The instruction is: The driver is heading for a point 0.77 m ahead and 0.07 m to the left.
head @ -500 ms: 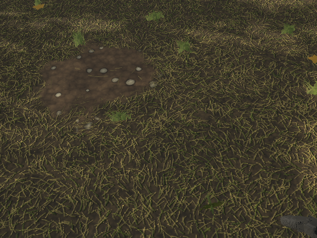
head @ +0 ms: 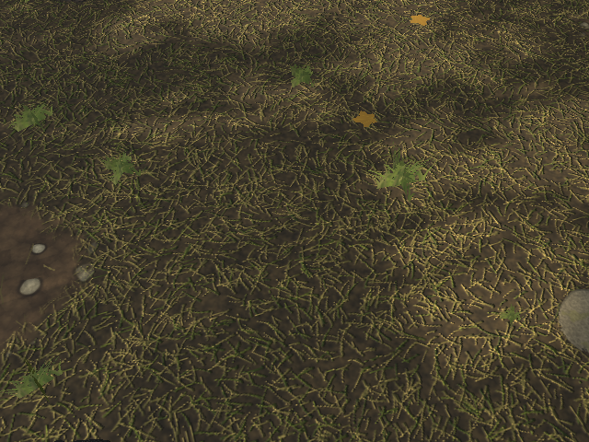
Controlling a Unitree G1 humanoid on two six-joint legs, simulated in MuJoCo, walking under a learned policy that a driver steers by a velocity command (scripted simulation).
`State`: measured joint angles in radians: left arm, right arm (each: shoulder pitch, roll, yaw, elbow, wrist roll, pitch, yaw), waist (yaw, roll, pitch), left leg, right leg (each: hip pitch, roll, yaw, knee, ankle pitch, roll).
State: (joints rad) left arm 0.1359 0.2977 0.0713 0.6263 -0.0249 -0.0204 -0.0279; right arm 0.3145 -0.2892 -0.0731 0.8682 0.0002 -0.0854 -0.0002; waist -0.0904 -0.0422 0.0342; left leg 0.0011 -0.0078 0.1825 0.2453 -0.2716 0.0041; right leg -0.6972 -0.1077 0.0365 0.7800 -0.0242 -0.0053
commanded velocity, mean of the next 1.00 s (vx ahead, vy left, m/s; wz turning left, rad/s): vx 0.33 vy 0.00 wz -0.07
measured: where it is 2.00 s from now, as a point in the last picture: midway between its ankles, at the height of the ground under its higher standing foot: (292, 400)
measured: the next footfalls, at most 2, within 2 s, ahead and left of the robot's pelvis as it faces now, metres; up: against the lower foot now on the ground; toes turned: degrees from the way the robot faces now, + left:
right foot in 0.14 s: +0.25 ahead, -0.14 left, +0.00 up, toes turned -8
left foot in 0.62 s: +0.57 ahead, +0.03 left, +0.00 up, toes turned -9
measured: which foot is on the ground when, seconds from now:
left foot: down 0.00-0.14, up 0.16-0.60, down 0.62-1.00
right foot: up 0.00-0.12, down 0.14-0.64, up 0.66-1.00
